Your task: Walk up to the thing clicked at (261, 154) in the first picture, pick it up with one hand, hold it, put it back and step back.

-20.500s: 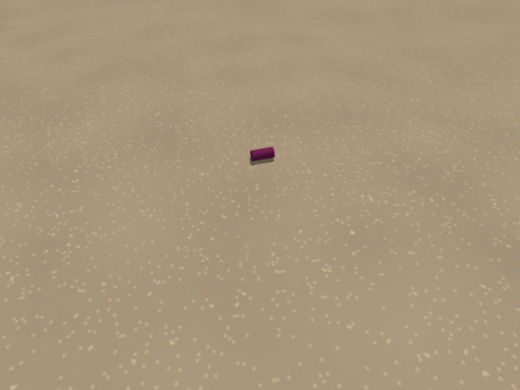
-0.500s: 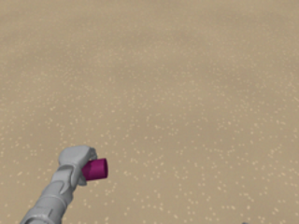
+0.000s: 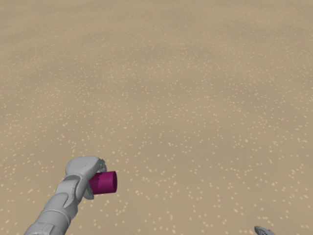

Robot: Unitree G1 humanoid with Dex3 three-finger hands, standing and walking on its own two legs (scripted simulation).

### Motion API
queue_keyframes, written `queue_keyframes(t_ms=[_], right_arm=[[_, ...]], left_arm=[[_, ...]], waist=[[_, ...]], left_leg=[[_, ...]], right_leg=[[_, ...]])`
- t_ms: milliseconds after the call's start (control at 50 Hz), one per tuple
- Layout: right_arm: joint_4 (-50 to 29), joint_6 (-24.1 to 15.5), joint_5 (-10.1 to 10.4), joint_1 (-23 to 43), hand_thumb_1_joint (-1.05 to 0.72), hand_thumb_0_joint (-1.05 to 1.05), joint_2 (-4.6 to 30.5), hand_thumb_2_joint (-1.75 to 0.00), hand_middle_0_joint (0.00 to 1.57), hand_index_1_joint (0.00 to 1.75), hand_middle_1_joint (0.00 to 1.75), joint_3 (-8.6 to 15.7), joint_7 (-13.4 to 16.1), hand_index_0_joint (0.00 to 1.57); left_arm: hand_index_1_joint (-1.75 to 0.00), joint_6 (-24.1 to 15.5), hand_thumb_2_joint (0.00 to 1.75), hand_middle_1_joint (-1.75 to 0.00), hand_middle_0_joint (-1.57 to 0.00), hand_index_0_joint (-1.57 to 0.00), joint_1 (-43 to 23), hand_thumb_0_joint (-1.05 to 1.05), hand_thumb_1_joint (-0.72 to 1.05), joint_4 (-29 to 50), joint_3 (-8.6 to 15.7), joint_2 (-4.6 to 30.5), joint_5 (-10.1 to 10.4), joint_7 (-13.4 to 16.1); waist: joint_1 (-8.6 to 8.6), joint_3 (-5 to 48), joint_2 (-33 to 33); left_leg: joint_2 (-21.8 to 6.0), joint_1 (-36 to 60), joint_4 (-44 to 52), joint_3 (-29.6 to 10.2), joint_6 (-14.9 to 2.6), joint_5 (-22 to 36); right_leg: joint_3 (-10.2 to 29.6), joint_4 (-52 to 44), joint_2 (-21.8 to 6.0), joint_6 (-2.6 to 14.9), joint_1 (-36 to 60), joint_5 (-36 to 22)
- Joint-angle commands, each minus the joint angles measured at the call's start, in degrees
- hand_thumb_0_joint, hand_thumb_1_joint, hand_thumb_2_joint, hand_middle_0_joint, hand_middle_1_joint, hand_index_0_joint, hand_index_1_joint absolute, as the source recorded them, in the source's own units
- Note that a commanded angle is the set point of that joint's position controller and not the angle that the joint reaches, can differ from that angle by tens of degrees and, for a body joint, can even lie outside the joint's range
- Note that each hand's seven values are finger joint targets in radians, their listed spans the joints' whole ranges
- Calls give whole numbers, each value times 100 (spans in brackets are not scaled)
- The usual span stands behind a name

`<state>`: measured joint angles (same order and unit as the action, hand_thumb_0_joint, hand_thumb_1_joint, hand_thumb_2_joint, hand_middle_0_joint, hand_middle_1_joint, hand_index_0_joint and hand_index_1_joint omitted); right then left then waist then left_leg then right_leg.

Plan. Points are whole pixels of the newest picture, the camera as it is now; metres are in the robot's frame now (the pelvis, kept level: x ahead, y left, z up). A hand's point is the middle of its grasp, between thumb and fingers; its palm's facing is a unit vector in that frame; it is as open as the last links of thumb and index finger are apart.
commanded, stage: hold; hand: left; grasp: from above
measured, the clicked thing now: (93, 183) +0.31 +0.22 -0.10
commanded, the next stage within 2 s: crouch in 1.44 s
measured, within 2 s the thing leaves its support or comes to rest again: neither
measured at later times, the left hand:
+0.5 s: hand (85, 188) +0.27 +0.22 -0.04, palm faces -0.47 -0.04 -0.88, open 8.8 cm
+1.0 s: hand (83, 190) +0.26 +0.22 -0.02, palm faces -0.45 -0.05 -0.89, open 8.8 cm
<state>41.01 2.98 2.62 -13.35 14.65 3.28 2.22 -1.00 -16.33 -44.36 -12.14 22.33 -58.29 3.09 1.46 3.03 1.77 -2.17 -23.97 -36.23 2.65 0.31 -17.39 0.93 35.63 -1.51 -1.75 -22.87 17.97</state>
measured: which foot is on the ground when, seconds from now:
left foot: down 0.00-1.00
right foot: down 0.00-1.00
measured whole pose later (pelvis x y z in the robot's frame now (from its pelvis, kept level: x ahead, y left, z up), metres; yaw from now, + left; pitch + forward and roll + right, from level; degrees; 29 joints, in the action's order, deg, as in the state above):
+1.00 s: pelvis -0.02 +0.00 +0.01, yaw +0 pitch +0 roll +0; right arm 39.4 3.9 3.2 -9.7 14.3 1.4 3.4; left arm -1.3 -12.7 -35.6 -13.0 23.1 -56.8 -2.5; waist -0.5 0.4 2.7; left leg -1.9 -15.7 -28.3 3.2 0.3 -12.1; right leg 1.3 28.9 -1.6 -1.6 -15.4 13.1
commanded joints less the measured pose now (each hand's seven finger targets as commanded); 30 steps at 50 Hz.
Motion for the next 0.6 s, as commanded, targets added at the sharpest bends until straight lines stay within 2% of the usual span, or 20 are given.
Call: queue_keyframes(t_ms=[0, 20, 40, 80, 100, 120, 140, 160, 200, 220, 240, 320, 340, 380, 440, 460, 480, 520, 560, 580], right_arm=[[-659, -137, 12, 219, -90, 0, 822, -90, 20, 30, 30, 247, 87, 20], [-686, -137, 18, 224, -90, 0, 835, -90, 20, 30, 30, 250, 88, 20], [-688, -128, 26, 263, -90, 0, 826, -90, 20, 30, 30, 238, 95, 20], [-694, -118, 22, 280, -90, 0, 803, -90, 20, 30, 30, 232, 88, 20], [-684, -112, 18, 261, -90, 0, 830, -90, 20, 30, 30, 247, 89, 20], [-685, -104, 28, 314, -90, 0, 833, -90, 20, 30, 30, 241, 96, 20], [-719, -103, 30, 329, -90, 0, 815, -90, 20, 30, 30, 232, 91, 20], [-721, -102, 29, 354, -90, 0, 820, -90, 20, 30, 30, 233, 94, 20], [-732, -85, 37, 393, -90, 0, 822, -90, 20, 30, 30, 228, 102, 20], [-751, -79, 30, 399, -90, 0, 832, -90, 20, 30, 30, 218, 98, 20], [-772, -78, 39, 452, -90, 0, 815, -90, 20, 30, 30, 212, 105, 20], [-801, -79, 38, 492, -90, 0, 797, -90, 20, 30, 30, 183, 112, 20], [-829, -77, 46, 546, -90, 0, 813, -90, 20, 30, 30, 192, 116, 20], [-844, -77, 33, 544, -90, 0, 814, -90, 20, 30, 30, 177, 118, 20], [-855, -88, 40, 610, -90, 0, 786, -90, 20, 30, 30, 155, 124, 20], [-866, -94, 39, 618, -90, 0, 789, -90, 20, 30, 30, 148, 127, 20], [-892, -101, 49, 672, -90, 0, 781, -90, 20, 30, 30, 146, 134, 20], [-870, -108, 37, 682, -90, 0, 769, -90, 20, 30, 30, 132, 137, 20], [-885, -115, 35, 728, -90, 0, 778, -90, 20, 30, 30, 128, 151, 20], [-875, -113, 39, 717, -90, 0, 784, -90, 20, 30, 30, 131, 157, 20]], left_arm=[[-31, -41, 45, -32, -117, -118, -1971, 0, 81, 1248, 547, 1240, 13, 184], [-31, -58, 45, -31, -118, -119, -2090, 0, 82, 1420, 575, 1280, 12, 185], [-31, -43, 46, -32, -118, -118, -2022, 0, 81, 1387, 625, 1341, -13, 194], [-31, -27, 46, -31, -118, -118, -1899, 0, 80, 1334, 527, 1183, -10, 172], [-32, -45, 46, -32, -117, -118, -2124, 0, 82, 1569, 590, 1291, 14, 171], [-31, -18, 46, -32, -118, -119, -1941, 0, 82, 1339, 608, 1323, 12, 159], [-31, -14, 48, -31, -121, -121, -1905, 0, 83, 1354, 522, 1187, 17, 136], [-31, -28, 47, -31, -120, -120, -2035, 0, 83, 1513, 541, 1245, 38, 121], [-30, -12, 47, -30, -120, -120, -1860, 0, 83, 1393, 572, 1272, 42, 84], [-30, -20, 48, -30, -120, -120, -1916, 0, 82, 1437, 524, 1215, 69, 68], [-31, -29, 47, -31, -120, -120, -1914, 0, 84, 1517, 586, 1286, 85, 52], [-31, -58, 46, -31, -120, -121, -1844, 0, 84, 1547, 542, 1243, 50, -18], [-30, -68, 45, -30, -120, -121, -1822, 0, 84, 1560, 595, 1306, 74, -25], [-30, -90, 44, -31, -119, -120, -1935, 0, 83, 1622, 587, 1306, 83, -55], [-30, -104, 43, -31, -119, -120, -1931, 0, 83, 1749, 632, 1343, 86, -41], [-30, -99, 43, -31, -119, -120, -1834, 0, 82, 1629, 582, 1255, 83, -37], [-30, -105, 43, -31, -119, -121, -1885, 0, 84, 1770, 641, 1345, 91, -37], [-29, -90, 43, -29, -119, -120, -1857, 0, 82, 1684, 597, 1291, 94, -53], [-29, -106, 43, -29, -119, -119, -1895, 0, 81, 1807, 588, 1308, 119, -74], [-29, -113, 43, -29, -118, -119, -1899, 0, 81, 1869, 674, 1402, 129, -84]], waist=[[25, 1510, 51], [18, 1579, 75], [-68, 1599, 116], [-10, 1522, 8], [-6, 1607, 106], [-50, 1485, 100], [-10, 1384, 56], [-34, 1465, 76], [-50, 1414, -2], [10, 1379, -23], [-92, 1399, 31], [-51, 1262, -23], [-102, 1265, 37], [-60, 1251, 42], [-117, 1297, 134], [-76, 1200, -2], [-146, 1254, 63], [-74, 1183, -46], [-76, 1202, -9], [-136, 1238, 12]], left_leg=[[243, 1188, 452, -104, -41, 1685], [238, 1244, 483, -124, -39, 1711], [253, 1262, 497, -103, -39, 1749], [248, 1269, 512, -100, -48, 1783], [246, 1304, 528, -84, -47, 1826], [233, 1307, 573, -85, -38, 1773], [241, 1295, 599, -72, -52, 1709], [248, 1317, 612, -73, -62, 1671], [257, 1322, 658, -53, -80, 1650], [238, 1352, 685, -74, -77, 1613], [240, 1367, 720, -78, -69, 1604], [256, 1322, 797, -65, -89, 1368], [248, 1362, 831, -67, -67, 1356], [213, 1383, 887, -108, -68, 1240], [229, 1436, 905, -81, -62, 1229], [237, 1400, 919, -91, -75, 1189], [251, 1426, 935, -58, -75, 1169], [250, 1428, 953, -65, -90, 1097], [260, 1477, 972, -55, -96, 1067], [258, 1479, 976, -43, -99, 1053]], right_leg=[[-105, -547, 313, 178, 426, -1526], [-100, -548, 319, 181, 436, -1548], [-90, -574, 310, 188, 481, -1583], [-90, -594, 311, 179, 529, -1621], [-82, -598, 317, 182, 547, -1676], [-115, -642, 324, 190, 543, -1581], [-96, -673, 314, 187, 501, -1550], [-90, -702, 303, 176, 582, -1536], [-95, -760, 292, 164, 624, -1527], [-106, -766, 303, 168, 588, -1479], [-119, -780, 304, 179, 623, -1438], [-82, -870, 291, 183, 628, -1251], [-107, -883, 294, 197, 637, -1195], [-120, -908, 312, 204, 605, -1089], [-98, -949, 299, 204, 660, -1060], [-103, -964, 299, 199, 624, -1032], [-93, -997, 284, 198, 681, -1004], [-87, -1025, 281, 186, 643, -952], [-80, -1069, 270, 178, 629, -932], [-71, -1084, 268, 174, 699, -908]])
